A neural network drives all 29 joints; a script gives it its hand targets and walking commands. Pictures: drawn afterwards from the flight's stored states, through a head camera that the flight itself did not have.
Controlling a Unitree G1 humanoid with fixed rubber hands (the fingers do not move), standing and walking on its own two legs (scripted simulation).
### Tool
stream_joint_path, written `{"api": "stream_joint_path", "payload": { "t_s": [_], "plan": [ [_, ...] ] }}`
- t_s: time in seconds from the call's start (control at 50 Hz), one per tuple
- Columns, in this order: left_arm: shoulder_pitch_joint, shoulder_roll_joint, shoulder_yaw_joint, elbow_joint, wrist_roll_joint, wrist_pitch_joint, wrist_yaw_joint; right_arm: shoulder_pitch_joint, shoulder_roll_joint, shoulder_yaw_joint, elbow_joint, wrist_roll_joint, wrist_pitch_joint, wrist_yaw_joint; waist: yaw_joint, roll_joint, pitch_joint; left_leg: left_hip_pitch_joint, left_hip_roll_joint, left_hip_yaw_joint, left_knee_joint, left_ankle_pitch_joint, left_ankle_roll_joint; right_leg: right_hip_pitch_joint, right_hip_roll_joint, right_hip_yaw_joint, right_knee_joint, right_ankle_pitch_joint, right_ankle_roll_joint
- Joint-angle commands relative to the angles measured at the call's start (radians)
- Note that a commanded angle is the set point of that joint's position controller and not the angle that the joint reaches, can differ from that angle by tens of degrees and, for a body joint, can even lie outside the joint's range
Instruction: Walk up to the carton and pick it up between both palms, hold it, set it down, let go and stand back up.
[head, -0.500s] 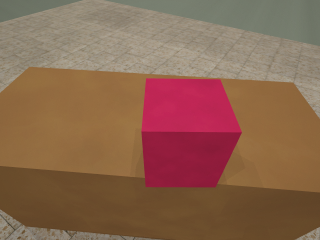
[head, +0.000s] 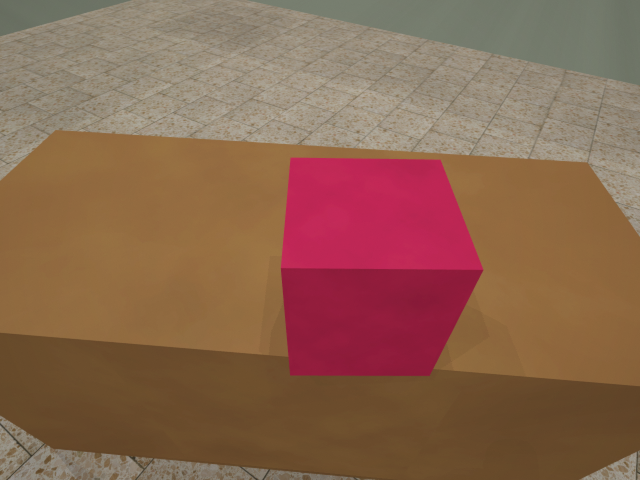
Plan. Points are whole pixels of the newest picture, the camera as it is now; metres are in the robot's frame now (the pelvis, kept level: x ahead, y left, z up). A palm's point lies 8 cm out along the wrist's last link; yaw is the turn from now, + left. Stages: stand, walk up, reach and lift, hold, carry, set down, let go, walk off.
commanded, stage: stand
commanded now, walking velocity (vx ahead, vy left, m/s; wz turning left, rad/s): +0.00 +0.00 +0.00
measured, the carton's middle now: (362, 271) +0.41 -0.04 +0.05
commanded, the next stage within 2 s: walk up in 0.60 s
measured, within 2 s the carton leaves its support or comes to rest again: neither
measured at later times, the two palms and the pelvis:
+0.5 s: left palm out of the picture +0.03 +0.21 -0.14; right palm out of the picture +0.03 -0.23 -0.14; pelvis +0.02 -0.01 +0.00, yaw +0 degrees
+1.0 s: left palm out of the picture +0.03 +0.25 -0.14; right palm out of the picture +0.01 -0.27 -0.14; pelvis -0.02 -0.01 -0.01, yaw +0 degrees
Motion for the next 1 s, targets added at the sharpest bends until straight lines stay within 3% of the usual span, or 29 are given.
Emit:
{"api": "stream_joint_path", "payload": {
  "t_s": [0.0,0.02,0.06,0.08,0.12,0.14,0.16,0.2,0.22,0.24,0.3,0.32,0.36,0.44,0.46,0.48,0.52,0.56,0.62,0.66,0.7,0.72,0.74,0.76,0.78,0.82,0.92,0.94,0.98],
  "plan": [
    [0.065,0.072,0.021,-0.021,-0.003,-0.011,0.006,0.051,-0.123,-0.029,-0.015,0.006,-0.018,-0.007,0.002,0.044,0.084,-0.094,0.080,-0.133,-0.170,-0.076,0.026,0.031,-0.035,0.058,-0.087,-0.009,-0.040],
    [0.096,0.055,0.019,-0.004,-0.005,-0.013,-0.001,0.007,-0.085,-0.027,-0.019,0.005,-0.017,-0.004,0.022,-0.005,0.019,-0.035,0.082,-0.130,-0.157,-0.050,0.032,0.040,-0.042,0.065,-0.087,-0.012,-0.050],
    [0.057,0.085,0.024,0.000,-0.003,-0.013,0.005,0.028,-0.081,-0.021,-0.016,0.007,-0.029,0.000,-0.004,0.048,0.008,-0.065,0.088,-0.147,-0.165,-0.047,0.044,0.096,-0.039,0.043,-0.063,0.053,-0.050],
    [0.090,0.085,0.025,0.003,0.002,-0.015,0.007,-0.005,-0.124,-0.035,-0.007,-0.001,-0.023,-0.009,0.019,0.087,0.052,-0.037,0.080,-0.134,-0.168,-0.068,0.033,0.033,-0.028,0.040,-0.081,0.038,-0.038],
    [0.046,0.076,0.021,0.014,0.002,-0.028,0.004,0.011,-0.079,-0.036,-0.005,0.008,-0.019,-0.015,0.000,0.058,0.042,0.024,0.073,-0.091,-0.132,0.030,0.033,-0.013,-0.052,0.066,-0.101,0.044,-0.043],
    [0.078,0.110,0.029,0.027,-0.006,-0.025,0.002,0.041,-0.110,-0.038,0.022,0.015,-0.015,-0.015,-0.004,0.041,0.037,-0.032,0.087,-0.128,-0.160,-0.040,0.039,0.054,-0.032,0.036,-0.087,0.049,-0.028],
    [0.022,0.106,0.030,0.025,-0.002,-0.024,0.003,0.007,-0.108,-0.035,0.021,0.016,-0.013,-0.014,-0.010,0.000,0.078,-0.056,0.064,-0.103,-0.150,-0.034,0.032,0.034,-0.051,0.074,-0.118,-0.013,-0.043],
    [0.097,0.087,0.030,0.036,0.001,-0.028,0.004,0.022,-0.063,-0.027,0.049,0.015,-0.012,-0.016,0.010,0.032,0.039,-0.014,0.068,-0.097,-0.137,-0.012,0.038,0.060,-0.053,0.068,-0.104,0.031,-0.037],
    [0.078,0.033,0.015,0.066,-0.004,-0.021,0.010,0.007,-0.075,-0.023,0.047,0.009,-0.011,-0.008,-0.005,0.009,0.030,-0.010,0.072,-0.087,-0.134,0.015,0.032,0.045,-0.057,0.063,-0.110,0.038,-0.051],
    [0.100,0.062,0.022,0.063,-0.005,-0.024,0.015,-0.004,-0.078,-0.030,0.042,0.011,-0.017,-0.010,0.010,-0.027,-0.005,0.032,0.072,-0.093,-0.128,0.047,0.042,0.074,-0.057,0.072,-0.100,0.052,-0.048],
    [0.023,0.096,0.031,0.055,0.004,-0.032,0.019,0.061,-0.062,-0.032,0.093,0.006,-0.022,-0.016,-0.024,0.000,0.010,0.048,0.064,-0.083,-0.106,0.094,0.035,0.051,-0.055,0.074,-0.114,0.081,-0.051],
    [0.066,0.085,0.031,0.084,-0.003,-0.031,0.022,0.035,-0.081,-0.032,0.090,0.000,-0.021,-0.022,-0.012,0.024,-0.013,0.055,0.086,-0.093,-0.128,0.124,0.041,0.078,-0.047,0.049,-0.087,0.113,-0.049],
    [0.081,0.007,0.006,0.110,-0.001,-0.032,0.019,0.010,-0.111,-0.039,0.092,0.011,-0.016,-0.027,-0.013,-0.012,0.078,0.096,0.080,-0.086,-0.098,0.171,0.036,-0.010,-0.053,0.073,-0.118,0.189,-0.059],
    [0.082,0.085,0.027,0.124,-0.012,-0.024,0.023,0.029,-0.083,-0.032,0.116,0.018,-0.020,-0.018,-0.015,-0.034,0.033,0.081,0.085,-0.106,-0.120,0.153,0.028,0.069,-0.044,0.056,-0.123,0.141,-0.057],
    [0.088,0.045,0.019,0.144,-0.008,-0.028,0.023,0.053,-0.101,-0.032,0.139,0.011,-0.016,-0.018,-0.020,0.047,0.030,0.074,0.077,-0.085,-0.112,0.158,0.022,0.104,-0.066,0.082,-0.124,0.167,-0.062],
    [0.112,0.018,0.010,0.147,-0.006,-0.025,0.023,0.025,-0.064,-0.029,0.142,0.011,-0.017,-0.015,-0.001,-0.004,-0.004,0.069,0.076,-0.091,-0.109,0.134,0.025,0.133,-0.059,0.059,-0.109,0.184,-0.051],
    [0.066,0.016,0.004,0.158,-0.007,-0.018,0.026,0.006,-0.100,-0.036,0.141,0.011,-0.011,-0.027,-0.013,-0.025,0.053,0.108,0.074,-0.073,-0.117,0.129,0.017,0.038,-0.054,0.078,-0.161,0.092,-0.062],
    [0.014,0.047,0.023,0.137,-0.009,-0.015,0.022,0.039,-0.063,-0.022,0.168,0.011,-0.010,-0.030,-0.017,0.084,0.108,-0.005,0.087,-0.094,-0.168,0.053,0.019,0.103,-0.056,0.056,-0.135,0.083,-0.052],
    [0.013,0.084,0.030,0.158,-0.013,-0.017,0.026,-0.013,-0.067,-0.027,0.158,0.017,-0.011,-0.031,-0.006,-0.046,0.114,0.028,0.089,-0.088,-0.162,0.060,0.025,0.061,-0.063,0.070,-0.174,0.029,-0.050],
    [0.039,0.028,0.020,0.175,-0.008,-0.008,0.018,0.038,-0.062,-0.030,0.183,0.012,-0.002,-0.033,0.001,-0.063,0.135,0.035,0.072,-0.074,-0.148,0.067,0.004,0.065,-0.048,0.066,-0.172,-0.018,-0.037],
    [0.040,0.019,0.017,0.183,-0.006,-0.003,0.023,0.071,-0.044,-0.021,0.191,0.008,-0.002,-0.025,-0.023,0.078,0.094,0.028,0.072,-0.087,-0.190,-0.039,0.008,0.072,-0.049,0.069,-0.166,-0.029,-0.054],
    [0.036,0.054,0.029,0.170,0.001,-0.005,0.021,0.081,-0.023,-0.016,0.212,0.004,-0.003,-0.026,-0.015,0.043,0.129,0.027,0.071,-0.085,-0.180,0.012,0.005,0.061,-0.043,0.059,-0.162,-0.014,-0.045],
    [0.060,0.060,0.026,0.185,0.003,-0.008,0.016,0.093,-0.062,-0.020,0.216,0.001,-0.003,-0.029,-0.007,0.092,0.076,0.024,0.091,-0.109,-0.186,0.015,0.016,0.112,-0.045,0.054,-0.146,0.046,-0.044],
    [0.046,0.056,0.020,0.186,0.001,-0.017,0.016,0.086,-0.059,-0.022,0.216,0.011,-0.003,-0.034,-0.012,0.053,0.067,0.048,0.076,-0.089,-0.168,0.066,0.011,0.109,-0.067,0.066,-0.171,0.054,-0.050],
    [-0.026,0.160,0.024,0.144,-0.017,-0.019,0.028,-0.015,-0.169,-0.031,0.148,0.011,-0.012,-0.046,-0.006,-0.005,0.106,0.056,0.109,-0.082,-0.080,0.254,0.021,0.053,-0.079,0.075,-0.079,0.251,-0.062],
    [-0.016,0.170,0.033,0.135,-0.017,-0.021,0.035,-0.041,-0.170,-0.037,0.109,-0.002,-0.016,-0.051,0.002,-0.015,-0.008,0.106,0.117,-0.057,0.008,0.338,0.029,0.083,-0.106,0.078,-0.025,0.382,-0.076],
    [-0.084,0.204,0.049,0.091,-0.013,0.018,0.039,-0.022,-0.120,-0.026,0.059,-0.007,0.016,-0.055,-0.005,-0.092,0.020,0.066,0.025,-0.011,0.138,0.032,0.007,-0.039,-0.185,0.186,-0.126,0.281,-0.167],
    [-0.112,0.222,0.050,0.083,-0.018,0.026,0.039,0.010,-0.114,-0.020,0.051,-0.003,0.019,-0.055,-0.016,-0.149,0.030,0.089,0.031,-0.016,0.152,-0.023,0.003,-0.097,-0.193,0.194,-0.131,0.204,-0.179],
    [-0.142,0.222,0.051,0.060,-0.010,0.041,0.034,0.021,-0.136,-0.025,0.041,-0.002,0.017,-0.051,-0.027,-0.092,0.050,0.095,0.035,-0.031,0.136,-0.032,0.016,-0.155,-0.164,0.179,-0.126,0.112,-0.165]
  ]
}}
